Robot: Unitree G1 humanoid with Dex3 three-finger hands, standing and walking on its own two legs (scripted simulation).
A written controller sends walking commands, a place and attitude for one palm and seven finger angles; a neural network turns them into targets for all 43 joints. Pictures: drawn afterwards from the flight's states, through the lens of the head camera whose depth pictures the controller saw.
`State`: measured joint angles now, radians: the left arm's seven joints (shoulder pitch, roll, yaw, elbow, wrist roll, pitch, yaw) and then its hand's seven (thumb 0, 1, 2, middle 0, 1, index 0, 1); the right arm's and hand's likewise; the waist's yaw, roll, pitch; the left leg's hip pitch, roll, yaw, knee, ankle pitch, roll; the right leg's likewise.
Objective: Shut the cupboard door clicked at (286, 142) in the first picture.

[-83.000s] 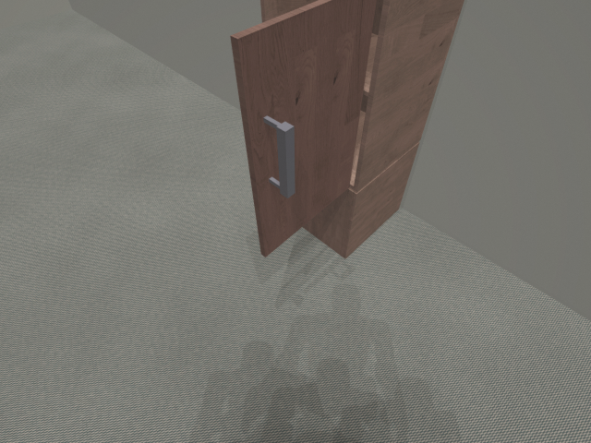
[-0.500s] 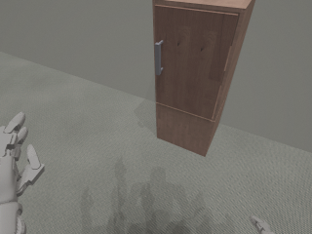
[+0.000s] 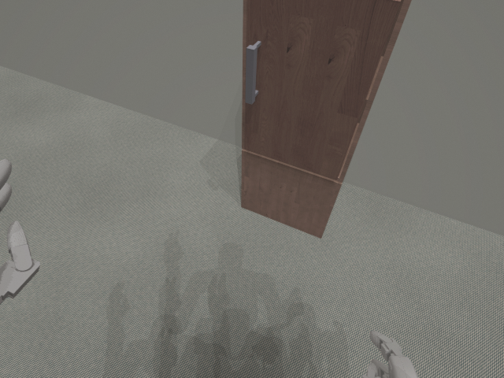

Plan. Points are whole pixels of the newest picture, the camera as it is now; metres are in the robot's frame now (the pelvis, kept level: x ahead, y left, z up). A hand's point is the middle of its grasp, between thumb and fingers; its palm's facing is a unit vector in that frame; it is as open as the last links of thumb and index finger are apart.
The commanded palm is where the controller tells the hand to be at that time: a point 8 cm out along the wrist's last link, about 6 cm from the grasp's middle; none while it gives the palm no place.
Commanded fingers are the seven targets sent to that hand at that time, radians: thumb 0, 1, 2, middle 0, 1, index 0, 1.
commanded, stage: stop stepping back and stand still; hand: left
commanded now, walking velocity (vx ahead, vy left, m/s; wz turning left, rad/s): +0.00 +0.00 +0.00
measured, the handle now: (254, 73) +0.95 +0.05 +0.01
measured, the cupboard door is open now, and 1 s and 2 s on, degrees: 0 0 0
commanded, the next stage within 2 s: let the arm hang, fingers relaxed in 0.70 s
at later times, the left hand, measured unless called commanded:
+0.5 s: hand out of the picture +0.17 +0.29 +0.17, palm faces +0.45 -0.78 -0.44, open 7.4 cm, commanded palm +0.11 +0.33 +0.18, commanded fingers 0.00 0.90 0.90 -0.20 -0.30 -0.20 -0.30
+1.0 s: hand out of the picture +0.10 +0.25 -0.09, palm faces -0.01 -0.93 -0.36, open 7.4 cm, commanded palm none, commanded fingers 0.00 0.90 0.90 -0.20 -0.30 -0.20 -0.30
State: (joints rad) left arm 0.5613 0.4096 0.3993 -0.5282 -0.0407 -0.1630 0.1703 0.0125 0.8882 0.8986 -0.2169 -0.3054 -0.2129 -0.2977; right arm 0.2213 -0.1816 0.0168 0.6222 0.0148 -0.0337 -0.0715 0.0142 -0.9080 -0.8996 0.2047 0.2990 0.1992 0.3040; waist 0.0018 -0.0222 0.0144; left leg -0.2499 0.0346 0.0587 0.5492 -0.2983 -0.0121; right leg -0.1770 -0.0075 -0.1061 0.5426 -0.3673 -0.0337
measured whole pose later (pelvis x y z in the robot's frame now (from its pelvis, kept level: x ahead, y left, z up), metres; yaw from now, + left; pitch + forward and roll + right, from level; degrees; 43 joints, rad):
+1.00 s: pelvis -0.05 +0.03 +0.00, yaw +0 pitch +0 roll -1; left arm 0.27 0.28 0.03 0.51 0.03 0.04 0.00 0.00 0.91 0.90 -0.20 -0.30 -0.20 -0.29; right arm 0.15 -0.32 0.01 0.80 -0.01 -0.01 0.01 0.01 -0.91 -0.90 0.20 0.30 0.20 0.30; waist -0.02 0.07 0.02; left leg -0.35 0.00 0.07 0.59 -0.24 0.04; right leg -0.28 -0.04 -0.10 0.58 -0.30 0.00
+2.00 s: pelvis -0.03 +0.02 +0.01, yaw +0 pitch -2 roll +0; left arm 0.24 0.18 0.02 1.14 0.01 0.00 0.01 0.00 0.91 0.90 -0.20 -0.30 -0.20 -0.29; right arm 0.26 -0.21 0.00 1.13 -0.01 0.01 -0.03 0.01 -0.91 -0.90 0.20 0.30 0.20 0.30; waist -0.01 0.00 0.04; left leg -0.18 0.01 0.07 0.37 -0.16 0.02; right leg -0.11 -0.02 -0.09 0.37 -0.22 -0.01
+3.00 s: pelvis -0.01 +0.00 +0.01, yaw +0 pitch -2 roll +0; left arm 0.22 0.22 0.02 1.15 0.01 -0.01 0.02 0.00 0.91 0.90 -0.20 -0.30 -0.20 -0.29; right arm 0.21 -0.23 0.01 1.13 -0.01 0.01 -0.03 0.01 -0.91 -0.90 0.20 0.30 0.20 0.30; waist 0.00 0.02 0.05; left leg -0.13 0.03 0.06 0.35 -0.18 -0.01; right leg -0.05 0.00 -0.11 0.32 -0.24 -0.03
